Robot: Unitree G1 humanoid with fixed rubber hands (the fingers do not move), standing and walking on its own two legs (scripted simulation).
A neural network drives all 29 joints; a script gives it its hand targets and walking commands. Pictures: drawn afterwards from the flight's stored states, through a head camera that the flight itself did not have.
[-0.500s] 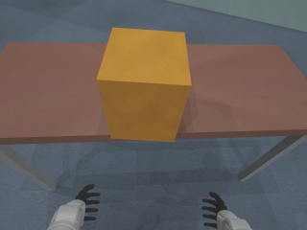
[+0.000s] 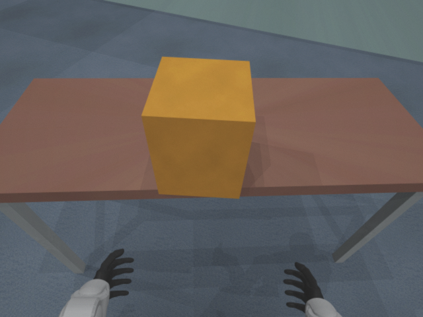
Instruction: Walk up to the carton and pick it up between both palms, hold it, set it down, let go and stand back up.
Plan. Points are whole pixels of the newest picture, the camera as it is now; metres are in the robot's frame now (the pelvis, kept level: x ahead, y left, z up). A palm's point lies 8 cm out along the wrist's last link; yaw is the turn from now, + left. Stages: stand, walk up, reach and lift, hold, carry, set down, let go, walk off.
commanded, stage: reach and lift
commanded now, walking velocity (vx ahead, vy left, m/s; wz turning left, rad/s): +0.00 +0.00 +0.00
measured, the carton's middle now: (202, 130) +0.50 +0.05 +0.06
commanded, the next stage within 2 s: none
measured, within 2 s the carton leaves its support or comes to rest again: neither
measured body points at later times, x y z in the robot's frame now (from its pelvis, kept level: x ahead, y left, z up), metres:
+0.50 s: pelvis -0.01 +0.03 +0.00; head -0.01 +0.04 +0.44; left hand +0.21 +0.23 -0.04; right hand +0.20 -0.18 -0.04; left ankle +0.04 +0.12 -0.75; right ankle +0.01 -0.10 -0.75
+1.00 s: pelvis +0.05 +0.02 +0.00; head +0.06 +0.02 +0.45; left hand +0.26 +0.23 +0.00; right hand +0.26 -0.18 +0.00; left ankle +0.04 +0.12 -0.75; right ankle +0.01 -0.10 -0.75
